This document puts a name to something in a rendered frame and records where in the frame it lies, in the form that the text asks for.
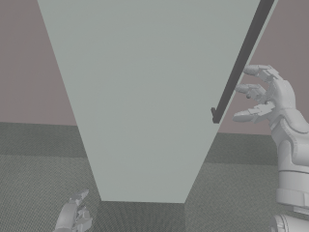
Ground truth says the handle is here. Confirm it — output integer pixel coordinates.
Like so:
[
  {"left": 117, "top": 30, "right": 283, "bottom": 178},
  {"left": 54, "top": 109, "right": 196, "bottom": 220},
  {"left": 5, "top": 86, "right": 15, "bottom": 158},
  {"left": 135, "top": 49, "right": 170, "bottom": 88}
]
[{"left": 211, "top": 0, "right": 274, "bottom": 124}]

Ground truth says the robot right hand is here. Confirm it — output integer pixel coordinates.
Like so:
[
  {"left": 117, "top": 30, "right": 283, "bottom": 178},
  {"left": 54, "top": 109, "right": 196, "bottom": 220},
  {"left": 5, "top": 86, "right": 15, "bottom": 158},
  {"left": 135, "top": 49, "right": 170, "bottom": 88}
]
[{"left": 232, "top": 65, "right": 296, "bottom": 124}]

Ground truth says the fridge door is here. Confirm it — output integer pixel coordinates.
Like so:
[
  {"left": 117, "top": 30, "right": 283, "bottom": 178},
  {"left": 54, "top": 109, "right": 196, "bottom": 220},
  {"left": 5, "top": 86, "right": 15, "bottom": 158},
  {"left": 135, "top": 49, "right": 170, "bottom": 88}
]
[{"left": 37, "top": 0, "right": 278, "bottom": 203}]

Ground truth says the right robot forearm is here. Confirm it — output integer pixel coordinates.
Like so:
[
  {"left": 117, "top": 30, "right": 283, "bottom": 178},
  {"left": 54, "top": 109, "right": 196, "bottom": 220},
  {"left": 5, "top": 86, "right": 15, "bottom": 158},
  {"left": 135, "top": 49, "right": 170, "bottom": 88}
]
[{"left": 268, "top": 108, "right": 309, "bottom": 220}]

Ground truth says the robot right upper arm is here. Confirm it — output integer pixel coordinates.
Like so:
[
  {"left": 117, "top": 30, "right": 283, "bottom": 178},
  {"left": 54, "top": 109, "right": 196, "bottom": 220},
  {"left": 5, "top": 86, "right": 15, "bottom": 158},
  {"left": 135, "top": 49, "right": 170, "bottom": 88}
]
[{"left": 268, "top": 214, "right": 309, "bottom": 232}]

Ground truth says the robot left hand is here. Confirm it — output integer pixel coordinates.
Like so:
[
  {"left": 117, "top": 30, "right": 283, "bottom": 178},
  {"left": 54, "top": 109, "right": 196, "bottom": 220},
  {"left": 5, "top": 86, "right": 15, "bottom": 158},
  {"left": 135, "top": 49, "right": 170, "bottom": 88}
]
[{"left": 55, "top": 188, "right": 93, "bottom": 232}]

